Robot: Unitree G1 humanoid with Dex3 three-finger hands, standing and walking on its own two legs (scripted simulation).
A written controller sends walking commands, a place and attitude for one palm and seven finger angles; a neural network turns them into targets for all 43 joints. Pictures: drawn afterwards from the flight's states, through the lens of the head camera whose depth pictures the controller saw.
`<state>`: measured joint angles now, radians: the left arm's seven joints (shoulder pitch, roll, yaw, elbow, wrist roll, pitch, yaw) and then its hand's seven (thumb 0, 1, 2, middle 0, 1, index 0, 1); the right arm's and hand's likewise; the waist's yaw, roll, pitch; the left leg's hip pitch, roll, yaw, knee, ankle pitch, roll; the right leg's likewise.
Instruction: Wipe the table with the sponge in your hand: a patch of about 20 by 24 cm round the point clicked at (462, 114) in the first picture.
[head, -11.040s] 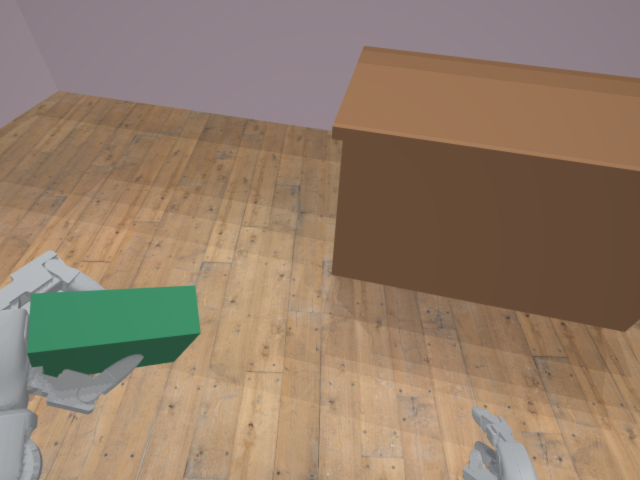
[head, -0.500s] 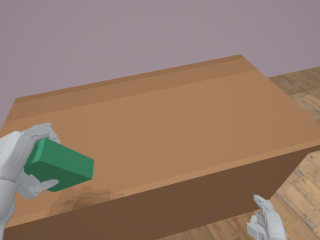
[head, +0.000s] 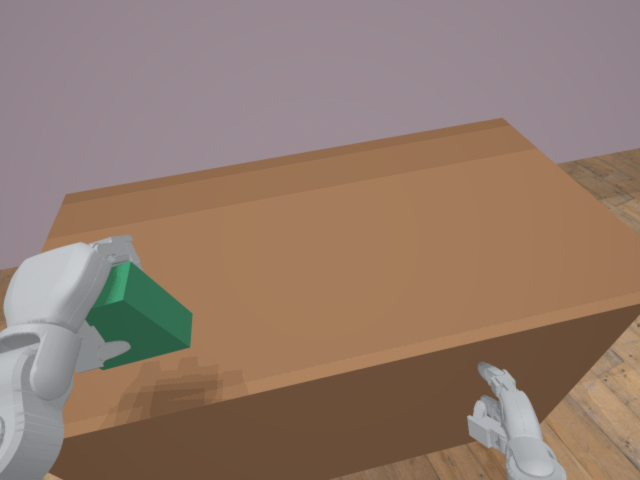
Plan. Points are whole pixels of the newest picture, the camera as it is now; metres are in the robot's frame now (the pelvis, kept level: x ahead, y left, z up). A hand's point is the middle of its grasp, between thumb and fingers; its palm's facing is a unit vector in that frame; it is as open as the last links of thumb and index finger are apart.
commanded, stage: turn the palm down, sponge in hand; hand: left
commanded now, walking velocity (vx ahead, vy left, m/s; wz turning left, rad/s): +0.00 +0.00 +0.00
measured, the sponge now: (127, 328) +0.23 +0.28 +0.10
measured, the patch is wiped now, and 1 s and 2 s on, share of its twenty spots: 0.00 0.00 0.00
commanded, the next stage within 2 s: move the sponge above the wiping area in 0.66 s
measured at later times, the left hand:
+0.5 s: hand (98, 315) +0.22 +0.28 +0.14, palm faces +0.08 -0.05 -1.00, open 9.3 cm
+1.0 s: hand (98, 317) +0.22 +0.29 +0.14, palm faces +0.05 -0.05 -1.00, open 9.3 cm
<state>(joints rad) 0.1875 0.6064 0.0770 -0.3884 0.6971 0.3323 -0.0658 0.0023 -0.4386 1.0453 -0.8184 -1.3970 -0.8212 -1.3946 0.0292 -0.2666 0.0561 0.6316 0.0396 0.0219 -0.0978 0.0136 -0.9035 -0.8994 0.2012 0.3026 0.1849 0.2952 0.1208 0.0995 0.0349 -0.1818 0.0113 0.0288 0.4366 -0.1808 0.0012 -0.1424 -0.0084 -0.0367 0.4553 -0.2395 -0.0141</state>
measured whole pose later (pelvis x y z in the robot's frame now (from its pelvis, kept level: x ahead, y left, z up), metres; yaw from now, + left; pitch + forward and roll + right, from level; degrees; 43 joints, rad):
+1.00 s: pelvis +0.00 -0.01 +0.00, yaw -1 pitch -5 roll +0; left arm 0.18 0.60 0.06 -0.29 0.82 0.32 -0.10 0.00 -0.44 1.05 -0.82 -1.40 -0.82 -1.40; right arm 0.00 -0.27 0.05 0.67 0.03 0.02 -0.07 0.01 -0.90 -0.90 0.20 0.30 0.21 0.30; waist 0.13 0.13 0.04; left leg -0.17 0.02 0.03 0.42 -0.17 -0.01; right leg -0.14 0.00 -0.03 0.45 -0.23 -0.03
